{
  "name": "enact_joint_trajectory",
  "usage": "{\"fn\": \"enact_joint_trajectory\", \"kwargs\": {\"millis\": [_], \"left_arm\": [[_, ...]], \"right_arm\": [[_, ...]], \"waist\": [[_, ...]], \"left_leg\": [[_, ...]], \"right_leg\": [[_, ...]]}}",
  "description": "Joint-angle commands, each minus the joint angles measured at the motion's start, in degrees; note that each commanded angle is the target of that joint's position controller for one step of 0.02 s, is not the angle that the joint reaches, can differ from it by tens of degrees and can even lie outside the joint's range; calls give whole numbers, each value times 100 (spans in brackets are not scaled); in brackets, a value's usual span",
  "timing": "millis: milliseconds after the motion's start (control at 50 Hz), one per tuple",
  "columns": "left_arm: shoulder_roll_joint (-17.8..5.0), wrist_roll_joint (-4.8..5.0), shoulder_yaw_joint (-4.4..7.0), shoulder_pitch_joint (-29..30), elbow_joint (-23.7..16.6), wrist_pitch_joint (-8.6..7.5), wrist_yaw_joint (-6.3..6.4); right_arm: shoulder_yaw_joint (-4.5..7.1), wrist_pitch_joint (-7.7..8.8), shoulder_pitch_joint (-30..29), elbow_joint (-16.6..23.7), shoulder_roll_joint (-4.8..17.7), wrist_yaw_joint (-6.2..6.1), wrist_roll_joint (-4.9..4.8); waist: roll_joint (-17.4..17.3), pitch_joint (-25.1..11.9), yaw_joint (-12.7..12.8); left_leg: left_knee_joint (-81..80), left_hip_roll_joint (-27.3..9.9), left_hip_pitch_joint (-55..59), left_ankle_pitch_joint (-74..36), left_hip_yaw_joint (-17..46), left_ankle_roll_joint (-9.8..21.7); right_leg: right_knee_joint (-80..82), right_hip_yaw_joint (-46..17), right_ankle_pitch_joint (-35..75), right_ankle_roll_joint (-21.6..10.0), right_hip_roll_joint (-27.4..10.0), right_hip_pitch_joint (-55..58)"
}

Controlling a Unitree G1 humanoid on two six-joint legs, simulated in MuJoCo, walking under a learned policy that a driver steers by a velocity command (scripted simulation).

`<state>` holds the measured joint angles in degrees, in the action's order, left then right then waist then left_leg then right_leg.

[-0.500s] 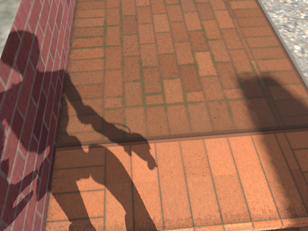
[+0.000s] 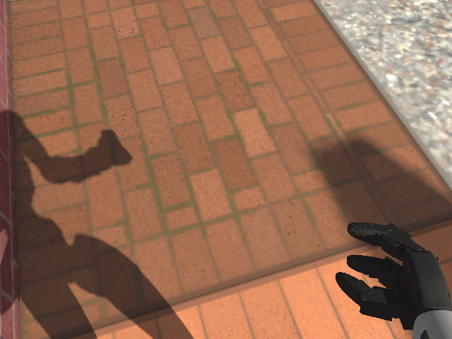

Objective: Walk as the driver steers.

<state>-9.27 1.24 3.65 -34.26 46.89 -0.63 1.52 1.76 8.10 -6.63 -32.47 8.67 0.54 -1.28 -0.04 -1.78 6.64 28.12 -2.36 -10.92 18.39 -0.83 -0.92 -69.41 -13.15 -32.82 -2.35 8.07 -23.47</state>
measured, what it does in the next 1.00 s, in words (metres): climbs: right foot 0.12 m higher, then left foot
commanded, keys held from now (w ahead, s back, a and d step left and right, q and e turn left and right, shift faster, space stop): w+e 0.38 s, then w+q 0.30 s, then no key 0.32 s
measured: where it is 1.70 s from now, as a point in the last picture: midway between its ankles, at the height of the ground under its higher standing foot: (253, 221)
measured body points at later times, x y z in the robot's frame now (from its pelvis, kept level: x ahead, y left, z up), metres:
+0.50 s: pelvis +0.38 +0.05 +0.12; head +0.40 +0.05 +0.57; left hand +0.51 +0.30 +0.01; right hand +0.64 -0.21 +0.14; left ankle +0.55 +0.13 -0.58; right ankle +0.24 -0.03 -0.60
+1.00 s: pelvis +0.61 +0.06 +0.13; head +0.64 +0.06 +0.58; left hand +0.88 +0.23 +0.05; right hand +0.60 -0.20 +0.00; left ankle +0.58 +0.12 -0.61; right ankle +0.71 -0.11 -0.58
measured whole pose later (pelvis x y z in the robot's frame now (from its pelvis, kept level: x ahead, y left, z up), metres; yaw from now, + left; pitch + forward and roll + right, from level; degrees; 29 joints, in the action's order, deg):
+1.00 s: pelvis +0.61 +0.06 +0.13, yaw -8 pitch +2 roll +1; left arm -11.4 -0.3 2.0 -2.1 37.5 -3.2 0.3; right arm 2.8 0.9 20.0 -46.1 11.0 -2.3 -0.3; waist 1.8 0.0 -5.0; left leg 22.0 10.1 -9.4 13.7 8.5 6.3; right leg -37.5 -5.2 -3.8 1.3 -1.2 -32.5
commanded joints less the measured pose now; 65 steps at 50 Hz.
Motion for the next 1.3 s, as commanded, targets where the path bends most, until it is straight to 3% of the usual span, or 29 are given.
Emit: {"fn": "enact_joint_trajectory", "kwargs": {"millis": [20,60,80,120,160,180,200,220,240,260,280,300,360,460,520,540,560,580,600,660,780,1020,1060,1100,1120,1140,1160,1220,1300], "left_arm": [[-813,203,92,1409,-1081,-549,-231],[-183,346,-156,2400,-1643,-366,-126],[202,364,-372,2585,-2034,-247,-137],[35,151,-365,1991,-2163,-131,-256],[-1302,-95,202,-114,-1486,-250,-298],[-1694,-166,386,-911,-1287,-182,-249],[-2395,-348,481,-566,-1450,-239,-192],[-1844,-501,221,-88,-1569,-320,-146],[-1432,-277,134,-374,-1349,-354,-167],[-1562,52,203,-308,-1162,-445,-236],[-1700,100,300,44,-1047,-553,-315],[-1255,79,193,221,-961,-664,-259],[-1184,36,124,1558,-1338,-743,-178],[-1456,62,208,1783,-1126,-311,31],[-1282,-62,214,1542,-1094,-340,-95],[-1125,-110,195,1741,-1196,-390,-110],[-781,-272,103,2032,-1470,-455,-111],[-402,-20,10,484,-1468,-468,-176],[-839,233,86,343,-1269,-455,-194],[-1215,-173,191,2196,-1657,-504,-20],[-813,-272,60,2523,-1575,-467,112],[-691,-130,-32,3648,-1372,-430,-135],[-738,-179,4,3103,-1161,-529,-141],[-1307,-303,146,2356,-945,-506,-49],[-782,-309,36,2077,-856,-383,-34],[-489,-249,-64,2093,-744,-298,-25],[-393,-207,-118,2422,-747,-225,-23],[-830,-234,-20,3391,-896,-107,-73],[-712,-179,-33,3170,-654,41,-95]], "right_arm": [[535,-670,3407,-1022,1221,-195,447],[407,-812,2540,-1220,848,-90,503],[362,-835,1627,-1257,795,-125,327],[324,-777,145,-1101,775,-457,50],[692,-472,90,-511,2220,-498,340],[639,-385,-24,-434,2151,-406,17],[464,-348,151,-229,1405,-205,-346],[396,-169,943,-498,1577,122,-110],[447,-55,959,-600,1618,282,-41],[320,-33,430,-170,1258,219,14],[189,-54,-323,126,925,94,42],[74,-13,-356,371,550,61,137],[58,-93,833,253,832,105,117],[87,-124,836,56,584,173,150],[319,-266,1703,-205,852,67,111],[403,-267,2290,-374,1003,52,117],[508,-283,3011,-575,1490,38,114],[514,-259,2507,-417,1858,91,247],[547,-281,2055,-309,1674,108,131],[380,-222,1567,-249,1129,181,137],[395,-258,2149,-729,1138,-2,164],[281,-686,2929,-1123,988,-379,100],[283,-653,2634,-1040,986,-372,62],[276,-501,3057,-989,892,-319,224],[259,-480,3199,-1160,928,-303,178],[297,-554,2929,-1059,1024,-259,103],[304,-709,2692,-1004,1037,-222,90],[258,-1022,2639,-1064,749,-244,187],[194,-947,2770,-1321,516,-173,231]], "waist": [[-1479,-1198,-1487],[-1214,-580,-1203],[-1620,464,-623],[-1500,1104,481],[-1460,-1373,1185],[-848,-1670,1699],[2288,-1818,1297],[3378,-3312,723],[2342,-2957,755],[1213,-1523,636],[711,-154,474],[59,42,226],[-711,84,-786],[119,-293,-838],[662,-670,-1196],[534,-785,-1498],[-675,-772,-1719],[-1918,-1209,-632],[-1539,-721,-584],[127,49,-684],[-13,-462,-661],[-536,-229,-1072],[-525,-363,-706],[408,-1235,-815],[778,-1669,-519],[1253,-1378,-506],[829,-936,-608],[540,-193,-995],[714,-322,-1034]], "left_leg": [[1356,-2276,5885,-11493,659,416],[402,-1512,4322,-8329,49,594],[-476,-1208,2526,-7343,-506,393],[-1172,-113,-1002,-7725,-1600,-138],[318,-1219,-1049,-12914,-439,792],[1971,-1198,-1180,-11982,-365,634],[6180,616,-1883,-2659,-235,42],[7911,1216,-2253,531,1188,329],[7969,975,-2588,681,1465,465],[8112,927,-3283,1186,1391,398],[8128,877,-3970,1460,1171,220],[8033,719,-4231,2092,1347,174],[5181,280,-3481,1595,1013,391],[578,674,-220,-2465,-435,104],[483,850,758,-2222,-465,266],[590,571,1249,-2083,-52,410],[188,-307,1643,-2525,1462,721],[-927,-1398,2266,-1094,5062,1666],[-1518,-1671,2058,1996,5821,2049],[-1563,-872,-47,712,3980,1593],[-1070,-431,13,-4281,2058,1431],[-262,-474,996,-5148,1919,610],[178,-258,698,-5286,1906,486],[1059,183,-1029,-3351,1742,-83],[1930,485,-1371,-741,1391,-424],[2430,538,-1749,1879,1083,-603],[2896,379,-1708,2217,938,-561],[2195,162,-961,1367,640,-425],[248,351,417,-743,188,-208]], "right_leg": [[-4308,709,-1112,219,-153,-6020],[-4700,1745,-1183,314,-479,-6112],[-3584,1971,-1299,392,-895,-5580],[-1775,2619,-558,338,-649,-2264],[-249,3084,1634,171,399,1960],[762,1945,2191,-396,209,2870],[3326,-1873,2772,-1997,-1504,3110],[4270,-4643,3204,-2624,-2284,4243],[4368,-4211,2252,-2263,-2075,4063],[4275,-3923,2030,-1993,-1933,3207],[3938,-3708,3319,-1857,-1782,2397],[3665,-3157,3461,-1798,-1472,2157],[4033,-1883,4460,-1515,-1553,1292],[4615,95,4208,-883,-845,-93],[3577,585,4481,-291,-730,432],[2542,621,4041,-112,-711,226],[320,810,1032,210,-354,-556],[-1158,363,-283,356,-85,-1704],[-1600,352,327,284,-617,-2637],[-597,495,1381,136,-1141,-1947],[1293,842,1882,361,-1247,-1341],[3660,907,2634,312,-800,-648],[4671,810,3688,37,-839,512],[3818,-231,7205,-967,-2066,3179],[3799,-756,7753,-1655,-2668,3591],[4187,-1255,7212,-1840,-2963,3224],[4531,-1332,6202,-1646,-2885,2426],[5071,-478,4053,-989,-2148,647],[4964,263,2355,-644,-1463,189]]}}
